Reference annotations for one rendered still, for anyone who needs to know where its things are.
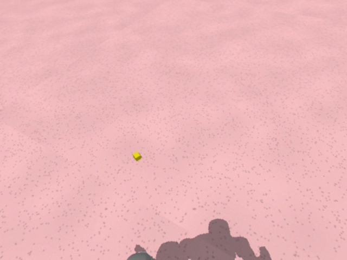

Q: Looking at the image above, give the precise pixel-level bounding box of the small box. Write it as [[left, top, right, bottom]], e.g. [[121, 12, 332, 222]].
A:
[[132, 151, 141, 161]]

